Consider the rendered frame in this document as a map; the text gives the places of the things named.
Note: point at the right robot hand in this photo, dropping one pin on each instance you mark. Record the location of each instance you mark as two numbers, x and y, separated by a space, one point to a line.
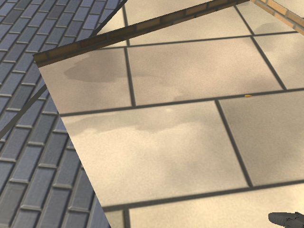
287 220

